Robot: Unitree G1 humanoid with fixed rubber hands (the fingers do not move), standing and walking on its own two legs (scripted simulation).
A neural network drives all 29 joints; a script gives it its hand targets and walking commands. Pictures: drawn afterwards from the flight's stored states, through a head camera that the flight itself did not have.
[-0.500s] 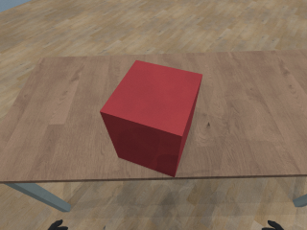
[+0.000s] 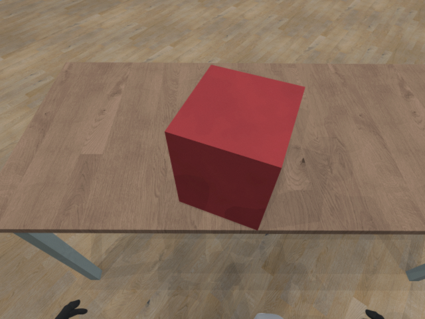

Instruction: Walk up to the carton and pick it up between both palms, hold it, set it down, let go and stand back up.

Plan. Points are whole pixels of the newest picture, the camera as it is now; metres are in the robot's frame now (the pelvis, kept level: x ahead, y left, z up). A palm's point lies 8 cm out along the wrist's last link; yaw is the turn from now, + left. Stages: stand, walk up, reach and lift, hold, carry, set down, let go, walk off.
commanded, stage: walk up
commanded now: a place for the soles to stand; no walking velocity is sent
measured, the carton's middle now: (235, 150) +0.45 -0.03 +0.02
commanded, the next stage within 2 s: stand in 0.48 s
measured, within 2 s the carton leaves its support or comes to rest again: neither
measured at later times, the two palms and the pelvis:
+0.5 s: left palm out of the picture +0.10 +0.29 -0.09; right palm out of the picture +0.12 -0.31 -0.09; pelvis +0.01 -0.01 +0.02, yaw +1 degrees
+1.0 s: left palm out of the picture +0.12 +0.28 -0.09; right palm out of the picture +0.11 -0.32 -0.10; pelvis +0.02 -0.02 +0.02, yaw +1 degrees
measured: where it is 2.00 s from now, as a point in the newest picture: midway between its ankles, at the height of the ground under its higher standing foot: outside the picture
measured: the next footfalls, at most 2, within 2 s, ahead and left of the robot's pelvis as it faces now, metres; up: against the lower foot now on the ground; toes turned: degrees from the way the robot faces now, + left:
none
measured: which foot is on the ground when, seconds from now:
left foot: down 0.00-1.00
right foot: down 0.00-1.00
